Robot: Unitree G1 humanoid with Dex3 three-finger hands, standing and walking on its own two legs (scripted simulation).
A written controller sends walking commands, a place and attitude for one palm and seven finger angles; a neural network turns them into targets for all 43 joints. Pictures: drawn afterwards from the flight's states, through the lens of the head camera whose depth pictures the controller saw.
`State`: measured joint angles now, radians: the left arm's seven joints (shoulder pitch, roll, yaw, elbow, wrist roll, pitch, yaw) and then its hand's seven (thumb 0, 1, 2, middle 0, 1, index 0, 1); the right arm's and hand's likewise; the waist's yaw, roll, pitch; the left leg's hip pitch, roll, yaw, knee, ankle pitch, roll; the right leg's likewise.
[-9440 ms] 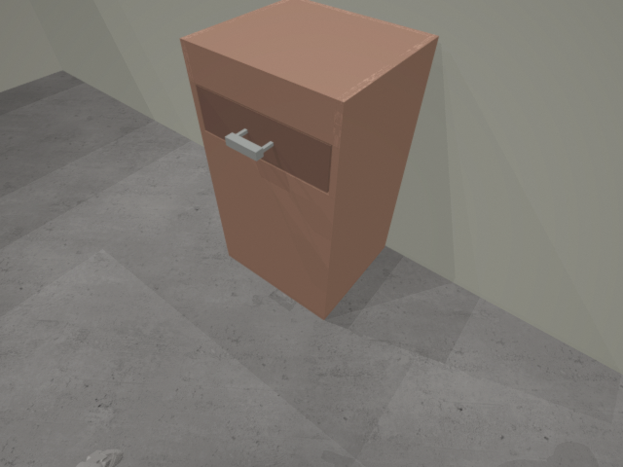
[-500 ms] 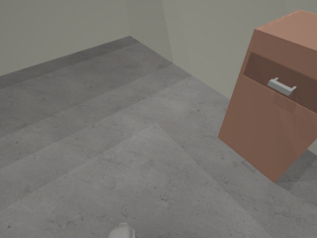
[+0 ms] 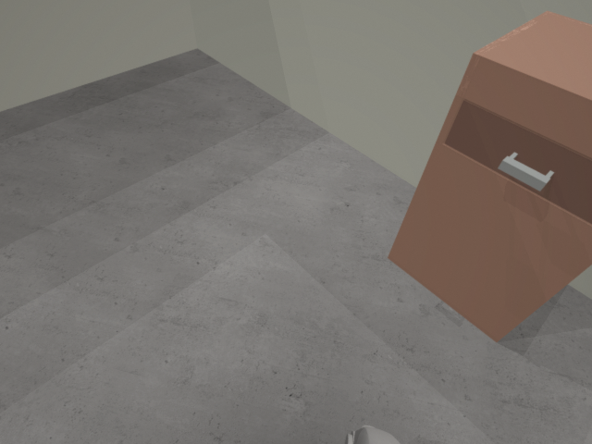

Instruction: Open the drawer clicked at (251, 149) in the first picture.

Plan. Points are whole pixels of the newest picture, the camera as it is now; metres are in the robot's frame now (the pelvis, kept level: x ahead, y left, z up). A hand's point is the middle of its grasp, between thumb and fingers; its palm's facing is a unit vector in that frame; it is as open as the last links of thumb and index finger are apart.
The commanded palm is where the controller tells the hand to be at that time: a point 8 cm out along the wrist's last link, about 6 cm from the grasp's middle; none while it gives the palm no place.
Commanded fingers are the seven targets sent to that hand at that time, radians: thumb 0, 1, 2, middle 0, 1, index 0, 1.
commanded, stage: turn to face it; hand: left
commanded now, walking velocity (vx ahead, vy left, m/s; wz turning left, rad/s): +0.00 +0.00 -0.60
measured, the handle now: (527, 169) +0.77 -0.50 -0.08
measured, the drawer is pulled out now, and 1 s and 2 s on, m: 0.00 0.00 0.00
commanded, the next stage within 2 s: take the last steps up to it in 1.04 s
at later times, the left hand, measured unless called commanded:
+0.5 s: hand (223, 425) +0.17 +0.13 -0.16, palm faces -0.24 -0.94 -0.24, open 7.3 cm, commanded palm none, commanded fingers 0.00 0.90 0.90 -0.20 -0.30 -0.20 -0.30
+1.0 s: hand (249, 402) +0.21 +0.09 -0.16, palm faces -0.53 -0.81 -0.27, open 7.4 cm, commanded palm none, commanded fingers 0.00 0.90 0.90 -0.20 -0.30 -0.20 -0.30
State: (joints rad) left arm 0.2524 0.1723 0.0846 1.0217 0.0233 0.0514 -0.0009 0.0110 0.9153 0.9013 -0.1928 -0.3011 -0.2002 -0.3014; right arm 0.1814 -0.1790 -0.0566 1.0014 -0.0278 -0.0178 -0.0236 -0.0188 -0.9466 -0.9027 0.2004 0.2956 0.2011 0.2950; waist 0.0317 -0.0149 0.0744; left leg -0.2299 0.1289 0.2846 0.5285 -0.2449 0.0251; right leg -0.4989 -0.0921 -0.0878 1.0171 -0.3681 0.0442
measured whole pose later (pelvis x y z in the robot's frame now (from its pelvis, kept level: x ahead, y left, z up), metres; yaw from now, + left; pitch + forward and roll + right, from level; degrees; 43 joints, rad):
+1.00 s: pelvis +0.01 -0.03 -0.01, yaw -33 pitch +0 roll +0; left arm 0.14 0.24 0.06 0.93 0.02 0.04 -0.02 0.01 0.91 0.90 -0.19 -0.30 -0.20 -0.30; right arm 0.26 -0.21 -0.06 0.95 -0.02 0.02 0.00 0.00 -0.91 -0.90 0.20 0.30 0.20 0.30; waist -0.02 0.03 0.08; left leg -0.26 0.17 0.22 0.63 -0.34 -0.05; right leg -0.25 -0.03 -0.07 0.56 -0.29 0.01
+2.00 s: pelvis +0.11 -0.19 +0.00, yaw -38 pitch -1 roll -1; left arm 0.18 0.15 0.05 1.04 0.02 -0.08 0.03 -0.02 0.96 0.90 -0.20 -0.30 -0.21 -0.30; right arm 0.35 -0.16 -0.06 1.12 -0.03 0.00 0.00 0.01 -0.91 -0.90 0.20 0.29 0.20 0.29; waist -0.02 0.04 0.04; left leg -0.45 0.13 0.08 1.11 -0.35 -0.01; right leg -0.24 -0.04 -0.20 0.49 -0.24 -0.04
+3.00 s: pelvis +0.18 -0.28 +0.01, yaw -39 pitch -1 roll +3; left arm 0.18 0.14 0.03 1.00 0.02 0.00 0.04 0.00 0.93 0.90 -0.20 -0.30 -0.21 -0.30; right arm 0.23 -0.22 -0.08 1.05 -0.03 0.07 0.00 0.00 -0.91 -0.90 0.20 0.29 0.20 0.29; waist 0.00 0.05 0.06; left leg -0.41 0.02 0.00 1.05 -0.37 -0.06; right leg -0.26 -0.06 -0.08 0.49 -0.22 -0.04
